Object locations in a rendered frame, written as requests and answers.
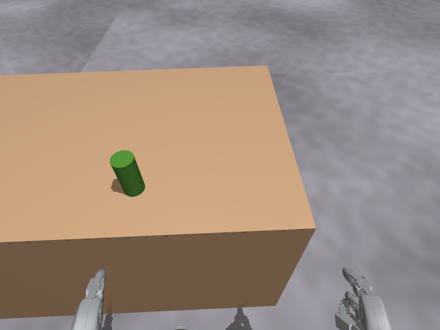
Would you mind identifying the can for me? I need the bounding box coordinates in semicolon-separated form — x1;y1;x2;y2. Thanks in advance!
110;150;145;197

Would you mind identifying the left robot hand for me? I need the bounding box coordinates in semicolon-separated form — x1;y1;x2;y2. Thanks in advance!
71;269;105;330

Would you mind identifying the right robot hand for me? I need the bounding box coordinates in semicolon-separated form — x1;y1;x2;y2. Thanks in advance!
335;267;392;330

